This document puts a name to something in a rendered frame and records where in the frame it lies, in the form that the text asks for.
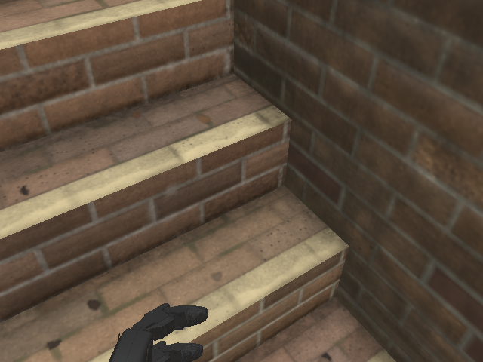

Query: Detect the left robot hand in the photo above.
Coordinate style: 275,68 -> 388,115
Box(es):
109,303 -> 208,362

